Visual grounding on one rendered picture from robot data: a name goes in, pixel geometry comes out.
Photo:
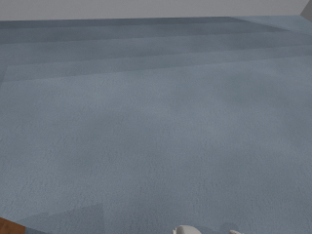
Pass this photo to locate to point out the table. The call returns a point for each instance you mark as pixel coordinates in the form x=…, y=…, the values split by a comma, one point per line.
x=9, y=227

